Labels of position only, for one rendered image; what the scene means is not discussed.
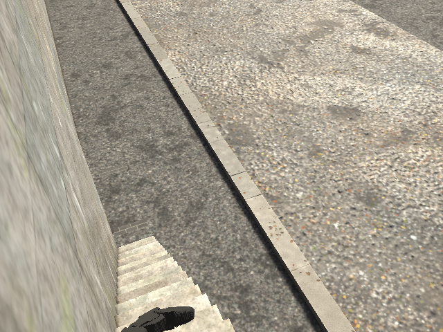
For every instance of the left robot hand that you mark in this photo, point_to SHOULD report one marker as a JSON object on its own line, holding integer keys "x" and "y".
{"x": 160, "y": 320}

